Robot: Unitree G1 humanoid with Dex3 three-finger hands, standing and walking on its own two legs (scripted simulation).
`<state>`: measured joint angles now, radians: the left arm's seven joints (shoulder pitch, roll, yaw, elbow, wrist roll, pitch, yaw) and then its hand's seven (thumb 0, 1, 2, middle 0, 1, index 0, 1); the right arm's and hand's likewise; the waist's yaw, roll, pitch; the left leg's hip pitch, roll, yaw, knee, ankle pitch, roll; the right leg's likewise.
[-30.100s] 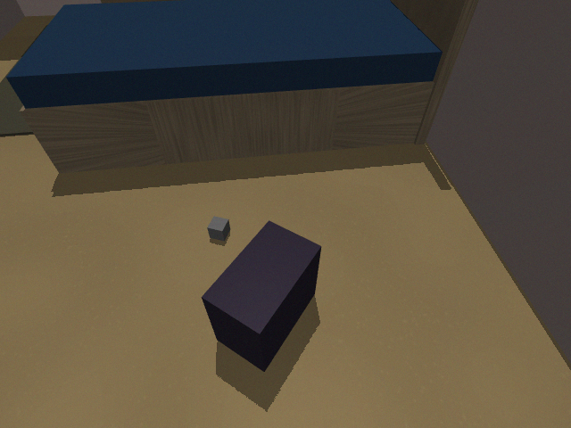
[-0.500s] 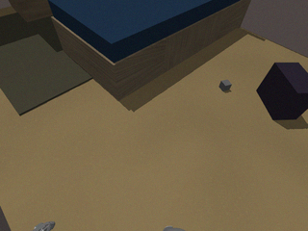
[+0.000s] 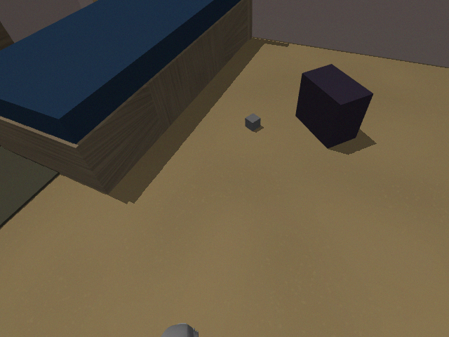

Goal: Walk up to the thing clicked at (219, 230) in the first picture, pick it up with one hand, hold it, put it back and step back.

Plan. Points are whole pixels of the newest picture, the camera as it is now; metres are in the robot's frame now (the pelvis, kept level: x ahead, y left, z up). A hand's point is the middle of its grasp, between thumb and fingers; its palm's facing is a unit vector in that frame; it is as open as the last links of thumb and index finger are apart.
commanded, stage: walk up
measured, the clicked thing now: (252, 122) +1.49 -0.11 -0.72
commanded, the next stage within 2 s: stand in 1.66 s
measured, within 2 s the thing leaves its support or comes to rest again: neither
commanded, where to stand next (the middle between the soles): +0.09 +0.04 m, yaw -17 degrees
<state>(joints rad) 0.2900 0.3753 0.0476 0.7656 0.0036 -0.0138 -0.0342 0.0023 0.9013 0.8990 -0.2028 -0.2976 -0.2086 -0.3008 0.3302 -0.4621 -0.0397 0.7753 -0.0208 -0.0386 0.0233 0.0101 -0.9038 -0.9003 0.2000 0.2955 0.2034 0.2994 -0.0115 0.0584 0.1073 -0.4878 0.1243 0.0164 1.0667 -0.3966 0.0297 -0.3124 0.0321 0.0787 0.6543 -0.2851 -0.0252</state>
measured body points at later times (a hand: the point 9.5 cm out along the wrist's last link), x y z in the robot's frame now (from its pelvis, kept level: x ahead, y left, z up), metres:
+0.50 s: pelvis +0.01 +0.04 -0.02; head +0.06 +0.02 +0.42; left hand +0.18 +0.33 -0.12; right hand +0.05 -0.29 -0.13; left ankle +0.07 +0.15 -0.72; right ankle -0.01 -0.08 -0.71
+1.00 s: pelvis -0.01 +0.05 -0.01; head -0.01 +0.04 +0.44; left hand +0.16 +0.32 -0.12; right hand -0.05 -0.27 -0.14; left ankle +0.06 +0.19 -0.72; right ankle -0.01 -0.08 -0.72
